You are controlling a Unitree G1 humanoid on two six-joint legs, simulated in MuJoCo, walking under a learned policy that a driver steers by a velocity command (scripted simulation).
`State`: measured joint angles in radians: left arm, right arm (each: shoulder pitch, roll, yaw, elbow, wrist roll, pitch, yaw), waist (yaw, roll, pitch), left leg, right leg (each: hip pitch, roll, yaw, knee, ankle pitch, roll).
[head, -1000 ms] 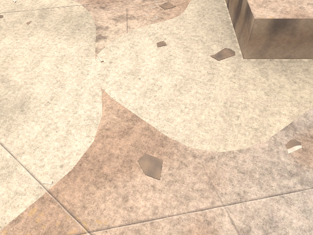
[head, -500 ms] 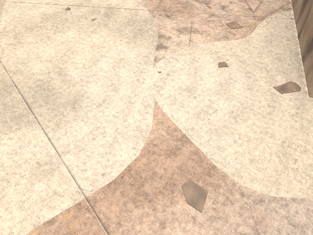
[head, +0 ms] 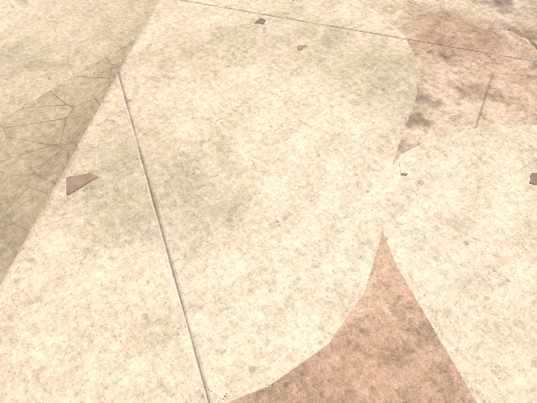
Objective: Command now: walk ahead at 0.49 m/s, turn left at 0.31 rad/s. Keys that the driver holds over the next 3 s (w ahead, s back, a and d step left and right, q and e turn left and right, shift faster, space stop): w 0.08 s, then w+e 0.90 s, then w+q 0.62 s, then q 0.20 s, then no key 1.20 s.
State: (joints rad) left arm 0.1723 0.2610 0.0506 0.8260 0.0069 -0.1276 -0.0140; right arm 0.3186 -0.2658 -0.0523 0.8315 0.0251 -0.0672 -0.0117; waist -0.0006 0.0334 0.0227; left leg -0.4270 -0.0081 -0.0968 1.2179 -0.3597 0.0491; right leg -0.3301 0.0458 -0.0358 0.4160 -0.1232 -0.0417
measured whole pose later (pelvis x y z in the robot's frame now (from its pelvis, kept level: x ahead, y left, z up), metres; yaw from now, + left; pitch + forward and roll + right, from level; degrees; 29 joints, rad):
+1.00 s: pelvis +0.49 -0.06 -0.01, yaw -26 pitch +2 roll +0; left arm 0.21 0.28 0.07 0.71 -0.01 -0.05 -0.04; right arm 0.22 -0.29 -0.05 0.78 0.01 -0.12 -0.01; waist -0.01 0.01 0.05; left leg -0.44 0.08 -0.04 1.22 -0.37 0.00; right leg -0.37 0.09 -0.02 0.52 -0.18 -0.10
